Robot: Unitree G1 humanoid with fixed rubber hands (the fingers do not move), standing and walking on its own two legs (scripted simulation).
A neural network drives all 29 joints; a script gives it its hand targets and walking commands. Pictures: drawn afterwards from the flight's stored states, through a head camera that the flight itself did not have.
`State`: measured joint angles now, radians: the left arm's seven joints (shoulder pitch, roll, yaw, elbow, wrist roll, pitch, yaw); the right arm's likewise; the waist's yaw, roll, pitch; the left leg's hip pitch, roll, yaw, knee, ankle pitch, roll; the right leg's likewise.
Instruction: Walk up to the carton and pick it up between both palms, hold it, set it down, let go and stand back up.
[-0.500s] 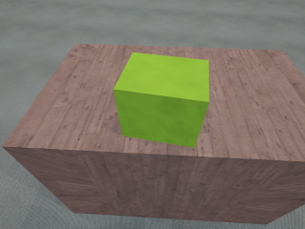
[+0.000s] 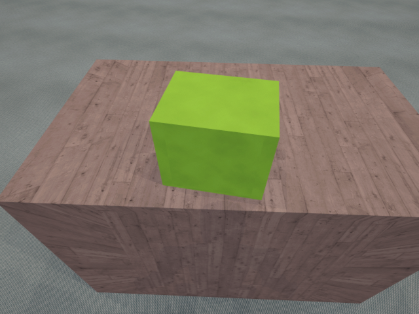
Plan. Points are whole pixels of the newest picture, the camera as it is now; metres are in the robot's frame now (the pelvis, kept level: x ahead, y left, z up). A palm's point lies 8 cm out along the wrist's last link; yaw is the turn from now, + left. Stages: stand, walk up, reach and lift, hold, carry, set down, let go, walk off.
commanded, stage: stand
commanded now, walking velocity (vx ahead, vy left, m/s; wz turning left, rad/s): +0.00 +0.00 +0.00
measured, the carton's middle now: (218, 135) +0.50 +0.00 +0.07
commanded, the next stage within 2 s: none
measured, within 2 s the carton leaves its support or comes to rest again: neither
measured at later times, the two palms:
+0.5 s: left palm out of the picture +0.07 +0.30 -0.11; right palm out of the picture +0.07 -0.30 -0.12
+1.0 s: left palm out of the picture +0.08 +0.30 -0.11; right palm out of the picture +0.07 -0.31 -0.12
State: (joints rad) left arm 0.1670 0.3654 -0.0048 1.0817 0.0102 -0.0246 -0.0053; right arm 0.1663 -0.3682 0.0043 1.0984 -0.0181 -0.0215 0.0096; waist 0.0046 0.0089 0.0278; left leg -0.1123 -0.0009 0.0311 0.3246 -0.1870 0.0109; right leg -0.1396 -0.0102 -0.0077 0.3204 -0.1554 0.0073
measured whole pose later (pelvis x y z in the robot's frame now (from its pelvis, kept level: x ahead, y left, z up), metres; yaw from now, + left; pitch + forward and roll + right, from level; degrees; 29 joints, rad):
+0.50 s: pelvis +0.01 -0.01 +0.00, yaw +0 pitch -1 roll +0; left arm 0.13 0.36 0.00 1.10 0.01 -0.02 0.00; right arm 0.14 -0.36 0.00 1.10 -0.01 -0.02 0.01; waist 0.01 0.02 0.04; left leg -0.10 0.01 0.03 0.31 -0.18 0.00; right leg -0.13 0.00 0.00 0.32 -0.16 0.00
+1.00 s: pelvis +0.01 -0.01 +0.00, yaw -1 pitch -1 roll +0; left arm 0.12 0.37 0.00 1.11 0.01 -0.02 0.00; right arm 0.14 -0.36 0.00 1.10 -0.01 -0.02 0.00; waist 0.00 0.01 0.04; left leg -0.09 0.02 0.03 0.30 -0.19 -0.01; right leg -0.13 0.00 0.00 0.31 -0.16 0.00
